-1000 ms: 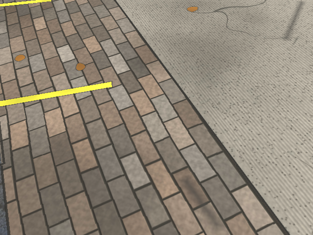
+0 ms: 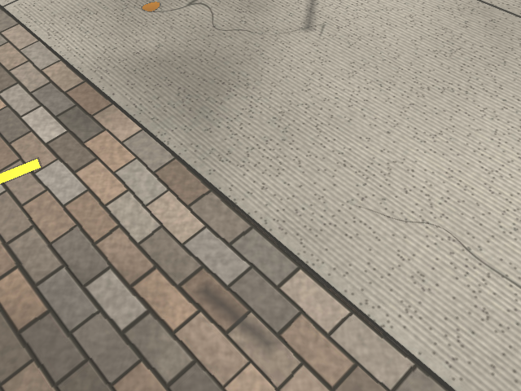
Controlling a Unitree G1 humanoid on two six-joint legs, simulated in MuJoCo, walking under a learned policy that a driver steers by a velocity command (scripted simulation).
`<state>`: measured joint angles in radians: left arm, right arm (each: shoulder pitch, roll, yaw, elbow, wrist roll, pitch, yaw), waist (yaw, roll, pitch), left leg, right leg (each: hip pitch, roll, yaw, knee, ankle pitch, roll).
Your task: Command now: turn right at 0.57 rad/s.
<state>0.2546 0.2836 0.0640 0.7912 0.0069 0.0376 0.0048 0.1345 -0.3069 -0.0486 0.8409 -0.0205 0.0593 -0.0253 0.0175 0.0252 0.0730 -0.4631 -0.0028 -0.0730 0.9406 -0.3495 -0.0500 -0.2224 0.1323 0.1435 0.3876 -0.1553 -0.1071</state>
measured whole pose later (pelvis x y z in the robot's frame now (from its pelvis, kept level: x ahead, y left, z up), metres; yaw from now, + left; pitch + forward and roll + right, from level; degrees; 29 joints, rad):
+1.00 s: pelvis +0.24 -0.01 +0.00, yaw +7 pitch +1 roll -1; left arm 0.37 0.23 0.03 0.90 0.02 -0.09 0.01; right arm 0.20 -0.29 -0.07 0.85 -0.03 0.00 0.06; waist 0.02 0.05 0.02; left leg -0.66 0.04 -0.01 1.05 -0.15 0.05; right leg 0.00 0.03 -0.15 0.24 -0.27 -0.04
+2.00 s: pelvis +0.80 +0.14 +0.00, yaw +12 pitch +0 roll +0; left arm 0.35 0.27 0.06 0.89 0.00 -0.04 -0.02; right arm 0.17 -0.26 -0.01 0.78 -0.05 -0.05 0.01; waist 0.01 0.03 0.05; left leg -0.57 0.07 -0.06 1.07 -0.28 -0.01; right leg -0.18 0.15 0.04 0.35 -0.17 -0.14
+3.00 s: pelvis +1.30 +0.16 +0.00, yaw -5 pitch +0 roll +0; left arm 0.27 0.23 0.03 0.85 0.02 -0.08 0.00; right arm 0.34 -0.25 -0.05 0.89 -0.02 -0.02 0.02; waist -0.01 0.03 0.03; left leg -0.50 0.06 -0.02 1.09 -0.27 0.05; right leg -0.15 0.03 -0.14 0.34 -0.20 -0.08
